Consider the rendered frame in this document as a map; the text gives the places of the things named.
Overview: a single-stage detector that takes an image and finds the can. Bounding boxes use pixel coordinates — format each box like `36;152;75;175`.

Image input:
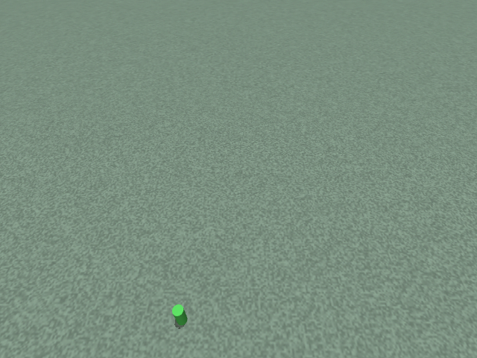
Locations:
172;304;187;325

